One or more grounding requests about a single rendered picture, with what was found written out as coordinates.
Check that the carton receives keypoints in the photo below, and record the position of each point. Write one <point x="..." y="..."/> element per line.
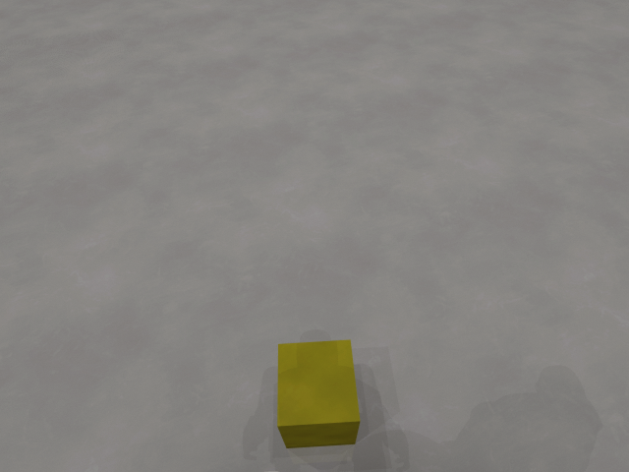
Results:
<point x="317" y="396"/>

